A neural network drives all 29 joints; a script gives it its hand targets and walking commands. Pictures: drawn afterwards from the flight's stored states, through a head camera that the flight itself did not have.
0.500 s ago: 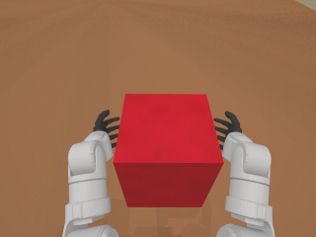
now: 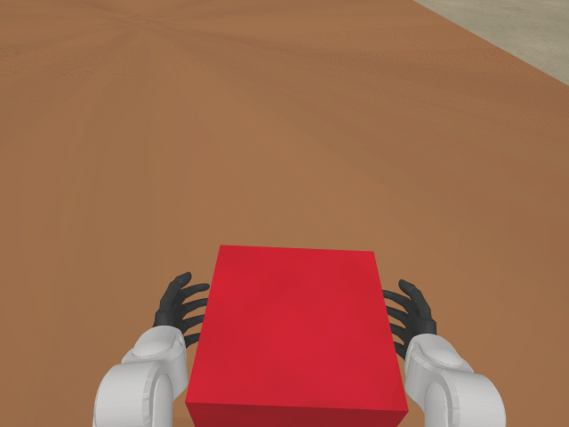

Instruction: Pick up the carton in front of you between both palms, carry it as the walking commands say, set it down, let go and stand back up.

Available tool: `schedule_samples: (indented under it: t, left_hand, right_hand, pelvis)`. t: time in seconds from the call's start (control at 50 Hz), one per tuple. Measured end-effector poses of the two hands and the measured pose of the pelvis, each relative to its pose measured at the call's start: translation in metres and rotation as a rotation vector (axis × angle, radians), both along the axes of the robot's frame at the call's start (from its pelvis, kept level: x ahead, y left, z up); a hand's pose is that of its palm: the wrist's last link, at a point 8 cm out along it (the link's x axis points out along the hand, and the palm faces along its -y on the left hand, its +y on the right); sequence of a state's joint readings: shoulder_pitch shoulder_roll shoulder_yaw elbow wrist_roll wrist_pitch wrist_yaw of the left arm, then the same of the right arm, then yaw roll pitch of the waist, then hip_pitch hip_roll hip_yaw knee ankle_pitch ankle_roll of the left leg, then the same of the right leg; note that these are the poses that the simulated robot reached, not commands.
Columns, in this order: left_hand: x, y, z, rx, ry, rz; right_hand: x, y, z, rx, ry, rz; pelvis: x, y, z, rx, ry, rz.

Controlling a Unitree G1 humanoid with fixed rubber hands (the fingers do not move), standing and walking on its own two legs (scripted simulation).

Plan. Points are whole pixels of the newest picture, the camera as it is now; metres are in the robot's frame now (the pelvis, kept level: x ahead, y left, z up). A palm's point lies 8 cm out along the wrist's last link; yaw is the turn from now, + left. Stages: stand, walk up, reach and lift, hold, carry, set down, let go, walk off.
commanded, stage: carry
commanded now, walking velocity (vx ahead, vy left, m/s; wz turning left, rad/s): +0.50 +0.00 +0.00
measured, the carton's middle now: (291, 362) +0.24 -0.01 -0.01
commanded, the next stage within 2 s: none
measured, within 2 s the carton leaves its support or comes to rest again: neither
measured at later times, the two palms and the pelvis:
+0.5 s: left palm (220, 196) +0.49 +0.12 +0.07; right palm (383, 196) +0.52 -0.18 +0.06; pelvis +0.27 -0.05 -0.01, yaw +3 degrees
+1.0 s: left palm (212, 161) +0.59 +0.14 +0.07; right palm (363, 162) +0.60 -0.16 +0.07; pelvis +0.37 -0.01 -0.01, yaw +2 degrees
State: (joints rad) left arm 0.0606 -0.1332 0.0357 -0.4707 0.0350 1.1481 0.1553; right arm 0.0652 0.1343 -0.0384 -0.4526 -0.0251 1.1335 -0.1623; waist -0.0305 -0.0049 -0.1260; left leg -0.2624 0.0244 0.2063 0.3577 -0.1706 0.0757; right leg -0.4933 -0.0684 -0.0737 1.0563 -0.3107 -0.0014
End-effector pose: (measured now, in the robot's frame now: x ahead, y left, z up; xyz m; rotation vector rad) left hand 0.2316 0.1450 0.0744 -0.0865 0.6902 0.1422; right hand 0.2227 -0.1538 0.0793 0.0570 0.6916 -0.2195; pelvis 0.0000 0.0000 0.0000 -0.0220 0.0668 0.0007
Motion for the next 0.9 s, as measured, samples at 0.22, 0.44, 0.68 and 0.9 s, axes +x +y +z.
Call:
schedule_samples:
  t: [0.22,0.44,0.68,0.9]
  left_hand:
    - [0.128,-0.005,0.018,0.003,-0.089,0.041]
    - [0.25,-0.029,-0.011,0.057,0.002,0.082]
    - [0.313,-0.017,0.016,0.024,-0.088,0.08]
    - [0.354,-0.007,0.006,0.02,-0.044,0.056]
  right_hand:
    - [0.139,-0.006,0.017,0.008,-0.089,0.038]
    - [0.277,-0.029,-0.026,0.068,0.0,0.081]
    - [0.338,-0.017,0.011,0.021,-0.092,0.089]
    - [0.373,-0.007,0.002,0.025,-0.049,0.063]
  pelvis:
    - [0.142,-0.013,-0.004,0.007,-0.025,0.011]
    - [0.256,-0.044,-0.02,0.018,-0.022,0.049]
    - [0.332,-0.034,-0.008,0.015,-0.029,0.046]
    - [0.368,-0.018,-0.012,0.016,-0.012,0.04]
